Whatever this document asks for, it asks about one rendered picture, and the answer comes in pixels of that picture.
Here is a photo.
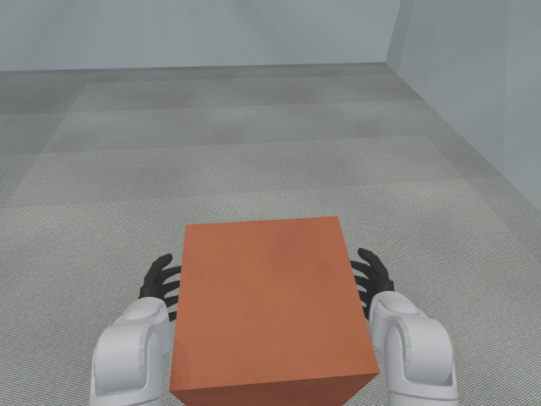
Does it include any left robot hand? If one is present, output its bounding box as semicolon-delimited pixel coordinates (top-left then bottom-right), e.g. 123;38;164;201
139;254;182;322

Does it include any left robot forearm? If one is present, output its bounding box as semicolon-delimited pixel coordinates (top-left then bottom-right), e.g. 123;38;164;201
89;297;172;406

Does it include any right robot hand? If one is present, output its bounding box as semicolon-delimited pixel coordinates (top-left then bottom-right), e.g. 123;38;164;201
350;248;395;320

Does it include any carton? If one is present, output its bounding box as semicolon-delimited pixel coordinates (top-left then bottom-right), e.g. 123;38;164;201
169;216;380;406

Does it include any right robot forearm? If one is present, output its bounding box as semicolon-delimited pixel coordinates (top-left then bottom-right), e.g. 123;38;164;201
369;291;458;406

